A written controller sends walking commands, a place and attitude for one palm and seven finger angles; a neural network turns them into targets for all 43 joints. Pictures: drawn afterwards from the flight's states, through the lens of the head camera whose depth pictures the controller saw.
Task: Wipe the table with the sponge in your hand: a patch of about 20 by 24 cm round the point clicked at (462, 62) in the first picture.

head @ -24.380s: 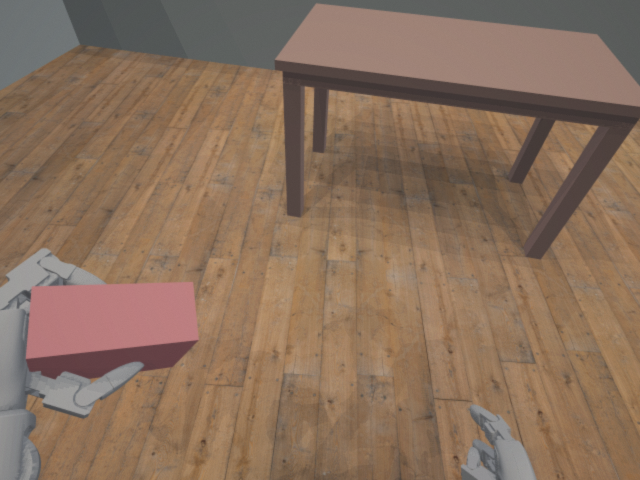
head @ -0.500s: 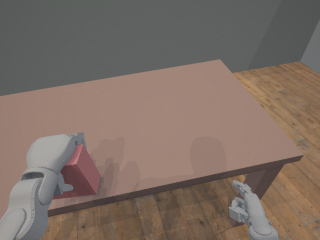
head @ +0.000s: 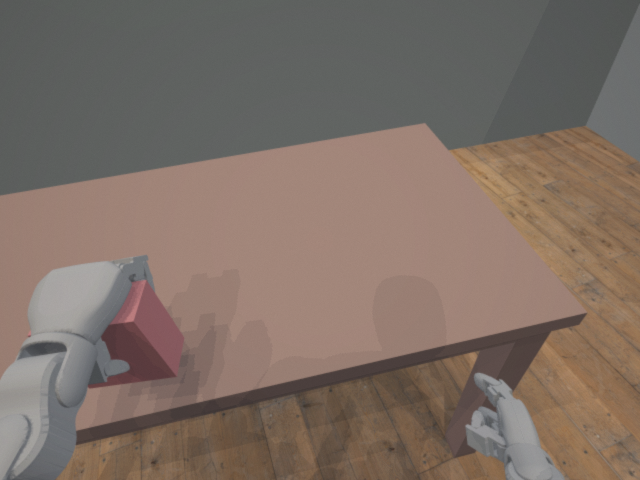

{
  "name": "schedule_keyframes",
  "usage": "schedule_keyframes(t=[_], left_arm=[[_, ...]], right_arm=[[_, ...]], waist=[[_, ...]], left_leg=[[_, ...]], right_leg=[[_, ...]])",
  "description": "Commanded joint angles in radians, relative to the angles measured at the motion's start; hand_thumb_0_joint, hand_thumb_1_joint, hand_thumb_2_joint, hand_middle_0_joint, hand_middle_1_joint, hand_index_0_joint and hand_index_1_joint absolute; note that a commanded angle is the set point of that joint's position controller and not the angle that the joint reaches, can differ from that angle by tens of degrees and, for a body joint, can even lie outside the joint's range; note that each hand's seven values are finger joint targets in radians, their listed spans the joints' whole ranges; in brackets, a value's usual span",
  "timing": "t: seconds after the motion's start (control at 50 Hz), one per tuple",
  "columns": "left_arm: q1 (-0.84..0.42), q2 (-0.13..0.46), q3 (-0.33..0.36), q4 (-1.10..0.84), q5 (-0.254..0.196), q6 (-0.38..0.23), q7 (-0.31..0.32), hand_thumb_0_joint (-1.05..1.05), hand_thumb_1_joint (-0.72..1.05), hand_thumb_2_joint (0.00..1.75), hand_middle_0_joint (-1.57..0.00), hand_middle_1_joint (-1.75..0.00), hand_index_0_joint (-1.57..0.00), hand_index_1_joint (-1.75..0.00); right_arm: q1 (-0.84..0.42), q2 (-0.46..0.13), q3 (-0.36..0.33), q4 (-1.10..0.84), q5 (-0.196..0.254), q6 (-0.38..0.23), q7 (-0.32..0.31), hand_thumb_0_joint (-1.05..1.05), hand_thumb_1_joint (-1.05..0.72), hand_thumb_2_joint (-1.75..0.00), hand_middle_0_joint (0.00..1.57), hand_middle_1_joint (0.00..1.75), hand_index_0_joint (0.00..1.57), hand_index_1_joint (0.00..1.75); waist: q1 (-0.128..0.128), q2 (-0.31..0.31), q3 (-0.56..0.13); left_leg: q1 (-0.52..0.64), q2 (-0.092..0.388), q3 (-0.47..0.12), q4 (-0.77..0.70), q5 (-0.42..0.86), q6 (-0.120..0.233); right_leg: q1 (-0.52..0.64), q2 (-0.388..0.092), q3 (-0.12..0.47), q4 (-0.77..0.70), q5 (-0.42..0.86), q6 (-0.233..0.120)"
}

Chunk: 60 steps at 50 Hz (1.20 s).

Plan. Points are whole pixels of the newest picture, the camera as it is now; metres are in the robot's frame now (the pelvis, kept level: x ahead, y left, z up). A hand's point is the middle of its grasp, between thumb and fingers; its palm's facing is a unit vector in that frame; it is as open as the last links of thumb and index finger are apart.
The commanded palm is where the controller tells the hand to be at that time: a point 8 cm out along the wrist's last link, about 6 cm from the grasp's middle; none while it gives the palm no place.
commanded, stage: move the sponge above the wiping area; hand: left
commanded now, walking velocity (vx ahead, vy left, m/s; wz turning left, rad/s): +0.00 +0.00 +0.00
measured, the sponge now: (124, 345) +0.22 +0.30 +0.07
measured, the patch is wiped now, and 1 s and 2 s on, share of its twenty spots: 0.00 0.00 0.00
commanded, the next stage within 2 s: none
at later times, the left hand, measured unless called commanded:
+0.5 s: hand (113, 297) +0.25 +0.31 +0.12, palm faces +0.13 -0.04 -0.99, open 10.0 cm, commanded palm +0.22 +0.28 +0.17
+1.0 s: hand (128, 298) +0.26 +0.31 +0.10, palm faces +0.05 -0.06 -1.00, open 10.0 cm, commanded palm +0.23 +0.28 +0.15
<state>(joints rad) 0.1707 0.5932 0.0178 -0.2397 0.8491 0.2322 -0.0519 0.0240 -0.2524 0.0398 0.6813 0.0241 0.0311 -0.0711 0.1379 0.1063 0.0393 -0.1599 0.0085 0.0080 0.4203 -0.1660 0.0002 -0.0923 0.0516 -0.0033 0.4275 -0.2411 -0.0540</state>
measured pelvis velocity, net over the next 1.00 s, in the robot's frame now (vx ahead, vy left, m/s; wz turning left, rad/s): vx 0.01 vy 0.01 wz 0.01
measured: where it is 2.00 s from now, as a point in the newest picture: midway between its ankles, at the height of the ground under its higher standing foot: outside the picture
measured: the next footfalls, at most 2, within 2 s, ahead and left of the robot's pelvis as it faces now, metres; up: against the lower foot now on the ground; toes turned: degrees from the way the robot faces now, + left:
none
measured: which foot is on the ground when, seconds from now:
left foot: down 0.00-1.00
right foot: down 0.00-1.00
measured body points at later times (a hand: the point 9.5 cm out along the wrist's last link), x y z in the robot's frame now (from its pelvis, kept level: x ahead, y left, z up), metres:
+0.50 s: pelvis +0.01 +0.01 +0.00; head +0.00 -0.03 +0.45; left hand +0.24 +0.30 +0.18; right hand +0.26 -0.18 -0.09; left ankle +0.05 +0.12 -0.74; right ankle +0.00 -0.09 -0.74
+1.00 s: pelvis +0.01 +0.01 +0.00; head +0.00 -0.03 +0.45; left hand +0.26 +0.30 +0.15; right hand +0.25 -0.19 -0.09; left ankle +0.05 +0.12 -0.74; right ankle +0.00 -0.09 -0.74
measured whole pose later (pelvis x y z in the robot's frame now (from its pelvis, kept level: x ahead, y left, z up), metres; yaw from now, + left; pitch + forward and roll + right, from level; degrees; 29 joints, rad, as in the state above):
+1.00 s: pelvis +0.01 +0.01 +0.00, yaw +1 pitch -3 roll +0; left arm 0.00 0.48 -0.06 -0.03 0.91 0.40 0.01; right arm 0.02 -0.25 0.04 0.70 0.05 0.07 -0.05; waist 0.11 0.11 0.00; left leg -0.19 -0.01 0.00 0.41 -0.17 0.01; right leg -0.12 0.03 -0.01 0.42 -0.25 -0.04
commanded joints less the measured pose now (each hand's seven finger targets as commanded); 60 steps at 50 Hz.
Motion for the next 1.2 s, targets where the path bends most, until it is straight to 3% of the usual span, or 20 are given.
schedule_keyframes(t=[0.0,0.02,0.16,0.28,0.3,0.32,0.4,0.42,0.52,0.6,0.62,0.7,0.76,0.8,0.82,0.9,0.92,1.02,1.1,1.18], left_arm=[[-0.236,0.266,0.258,-0.119,0.009,0.051,0.085,0.0,0.1,1.3,-1.2,-1.6,-1.2,-1.6],[-0.226,0.193,0.186,-0.104,-0.001,0.065,0.073,0.0,0.1,1.3,-1.2,-1.6,-1.2,-1.6],[-0.24,0.159,0.08,-0.161,0.012,0.059,-0.013,0.0,0.1,1.3,-1.2,-1.6,-1.2,-1.6],[-0.3,0.247,0.198,-0.195,0.072,-0.04,0.072,0.0,0.1,1.3,-1.2,-1.6,-1.2,-1.6],[-0.317,0.315,0.267,-0.194,0.08,-0.031,0.097,0.0,0.1,1.3,-1.2,-1.6,-1.2,-1.6],[-0.324,0.219,0.197,-0.178,0.08,-0.023,0.112,0.0,0.1,1.3,-1.2,-1.6,-1.2,-1.6],[-0.266,0.228,0.231,-0.107,0.064,0.064,0.156,0.0,0.1,1.3,-1.2,-1.6,-1.2,-1.6],[-0.249,0.133,0.151,-0.099,0.048,0.089,0.147,0.0,0.1,1.3,-1.2,-1.6,-1.2,-1.6],[-0.238,0.012,-0.031,-0.089,0.028,0.182,0.052,0.0,0.1,1.3,-1.2,-1.6,-1.2,-1.6],[-0.347,0.131,0.022,-0.131,0.085,0.154,0.014,0.0,0.1,1.3,-1.2,-1.6,-1.2,-1.6],[-0.386,0.104,-0.006,-0.139,0.097,0.13,0.014,0.0,0.1,1.3,-1.2,-1.6,-1.2,-1.6],[-0.441,0.232,0.137,-0.186,0.133,0.023,0.082,0.0,0.1,1.3,-1.2,-1.6,-1.2,-1.6],[-0.448,0.149,0.099,-0.083,0.128,0.01,0.134,0.0,0.1,1.3,-1.2,-1.6,-1.2,-1.6],[-0.436,0.189,0.146,-0.057,0.12,0.043,0.158,0.0,0.1,1.3,-1.2,-1.6,-1.2,-1.6],[-0.403,0.11,0.09,-0.033,0.101,0.066,0.158,0.0,0.1,1.3,-1.2,-1.6,-1.2,-1.6],[-0.372,0.092,0.046,0.043,0.087,0.158,0.118,0.0,0.1,1.3,-1.2,-1.6,-1.2,-1.6],[-0.361,0.012,-0.034,0.041,0.07,0.172,0.096,0.0,0.1,1.3,-1.2,-1.6,-1.2,-1.6],[-0.382,0.066,-0.03,0.011,0.081,0.146,0.025,0.0,0.1,1.3,-1.2,-1.6,-1.2,-1.6],[-0.47,0.233,0.127,-0.037,0.11,0.029,0.068,0.0,0.1,1.3,-1.2,-1.6,-1.2,-1.6],[-0.516,0.163,0.102,-0.003,0.129,-0.031,0.146,0.0,0.1,1.3,-1.2,-1.6,-1.2,-1.6]], right_arm=[[-0.234,-0.105,-0.037,-0.162,0.008,-0.044,0.002,0.0,-0.9,-0.9,0.2,0.3,0.2,0.3],[-0.224,-0.105,-0.039,-0.167,0.01,-0.043,0.003,0.0,-0.9,-0.9,0.2,0.3,0.2,0.3],[-0.214,-0.107,-0.035,-0.189,0.009,-0.056,-0.004,0.0,-0.9,-0.9,0.2,0.3,0.2,0.3],[-0.167,-0.096,-0.045,-0.173,-0.011,-0.067,-0.013,0.0,-0.9,-0.9,0.2,0.3,0.2,0.3],[-0.192,-0.104,-0.043,-0.163,-0.008,-0.066,-0.011,0.0,-0.9,-0.9,0.2,0.3,0.2,0.3],[-0.182,-0.088,-0.043,-0.168,-0.007,-0.062,-0.006,0.0,-0.9,-0.9,0.2,0.3,0.2,0.3],[-0.218,-0.102,-0.045,-0.154,0.003,-0.038,0.017,0.0,-0.9,-0.9,0.2,0.3,0.2,0.3],[-0.212,-0.096,-0.048,-0.162,0.008,-0.034,0.022,0.0,-0.9,-0.9,0.2,0.3,0.2,0.3],[-0.249,-0.102,-0.032,-0.19,0.025,-0.024,0.025,0.0,-0.9,-0.9,0.2,0.3,0.2,0.3],[-0.255,-0.102,-0.023,-0.192,0.015,-0.023,0.013,0.0,-0.9,-0.9,0.2,0.3,0.2,0.3],[-0.232,-0.096,-0.023,-0.195,0.011,-0.027,0.008,0.0,-0.9,-0.9,0.2,0.3,0.2,0.3],[-0.214,-0.093,-0.03,-0.177,-0.007,-0.039,-0.005,0.0,-0.9,-0.9,0.2,0.3,0.2,0.3],[-0.174,-0.087,-0.039,-0.15,-0.003,-0.04,-0.003,0.0,-0.9,-0.9,0.2,0.3,0.2,0.3],[-0.196,-0.097,-0.041,-0.143,0.002,-0.035,0.003,0.0,-0.9,-0.9,0.2,0.3,0.2,0.3],[-0.196,-0.089,-0.043,-0.15,0.007,-0.032,0.007,0.0,-0.9,-0.9,0.2,0.3,0.2,0.3],[-0.24,-0.107,-0.034,-0.151,0.02,-0.014,0.015,0.0,-0.9,-0.9,0.2,0.3,0.2,0.3],[-0.228,-0.103,-0.037,-0.164,0.025,-0.011,0.017,0.0,-0.9,-0.9,0.2,0.3,0.2,0.3],[-0.226,-0.105,-0.031,-0.184,0.022,-0.013,0.011,0.0,-0.9,-0.9,0.2,0.3,0.2,0.3],[-0.192,-0.108,-0.041,-0.161,0.007,-0.026,-0.01,0.0,-0.9,-0.9,0.2,0.3,0.2,0.3],[-0.157,-0.095,-0.056,-0.146,0.006,-0.042,-0.014,0.0,-0.9,-0.9,0.2,0.3,0.2,0.3]], waist=[[0.006,0.011,-0.152],[-0.01,0.008,-0.156],[-0.035,-0.046,-0.188],[-0.005,-0.039,-0.251],[0.008,-0.009,-0.237],[0.001,-0.005,-0.246],[0.022,0.038,-0.227],[0.008,0.015,-0.236],[-0.025,-0.042,-0.179],[-0.026,-0.087,-0.215],[-0.036,-0.093,-0.238],[0.002,-0.001,-0.288],[-0.016,0.004,-0.268],[-0.002,0.044,-0.247],[-0.007,0.031,-0.252],[-0.013,-0.02,-0.212],[-0.033,-0.041,-0.213],[-0.039,-0.103,-0.235],[-0.026,-0.071,-0.264],[-0.028,0.014,-0.278]], left_leg=[[0.078,-0.041,-0.058,-0.028,0.117,0.033],[0.074,-0.036,-0.04,-0.022,0.117,0.037],[0.085,-0.043,-0.051,-0.021,0.112,0.053],[0.13,-0.038,-0.068,-0.018,0.186,0.048],[0.125,-0.038,-0.077,-0.024,0.174,0.043],[0.117,-0.036,-0.063,-0.022,0.195,0.043],[0.09,-0.032,-0.073,-0.038,0.205,0.023],[0.085,-0.025,-0.053,-0.032,0.21,0.028],[0.065,-0.028,-0.065,-0.055,0.135,0.037],[0.081,-0.036,-0.076,-0.051,0.104,0.049],[0.088,-0.036,-0.067,-0.042,0.112,0.054],[0.132,-0.034,-0.094,-0.042,0.146,0.047],[0.128,-0.032,-0.08,-0.032,0.191,0.033],[0.118,-0.032,-0.084,-0.041,0.174,0.027],[0.107,-0.029,-0.065,-0.037,0.176,0.031],[0.067,-0.041,-0.069,-0.051,0.154,0.024],[0.06,-0.035,-0.055,-0.051,0.138,0.032],[0.064,-0.051,-0.053,-0.021,0.121,0.054],[0.095,-0.052,-0.061,-0.009,0.122,0.055],[0.114,-0.044,-0.06,-0.004,0.17,0.043]], right_leg=[[-0.056,-0.035,0.16,-0.116,0.096,-0.032],[-0.052,-0.044,0.121,-0.11,0.112,-0.023],[-0.055,-0.046,0.096,-0.092,0.136,-0.006],[-0.041,-0.03,0.098,-0.085,0.172,-0.021],[-0.037,-0.016,0.14,-0.091,0.157,-0.037],[-0.028,-0.024,0.096,-0.081,0.178,-0.032],[-0.024,-0.023,0.13,-0.076,0.182,-0.045],[-0.019,-0.032,0.084,-0.069,0.199,-0.032],[-0.056,-0.032,0.067,-0.081,0.145,-0.019],[-0.055,-0.021,0.102,-0.079,0.106,-0.02],[-0.051,-0.026,0.068,-0.075,0.112,-0.014],[-0.03,-0.006,0.112,-0.074,0.129,-0.036],[-0.06,-0.012,0.076,-0.081,0.159,-0.036],[-0.061,-0.009,0.113,-0.085,0.143,-0.048],[-0.048,-0.021,0.078,-0.083,0.157,-0.038],[-0.048,-0.024,0.099,-0.084,0.155,-0.034],[-0.046,-0.031,0.065,-0.083,0.155,-0.022],[-0.044,-0.034,0.078,-0.078,0.174,-0.012],[-0.052,-0.022,0.131,-0.086,0.163,-0.021],[-0.08,-0.022,0.098,-0.077,0.181,-0.03]])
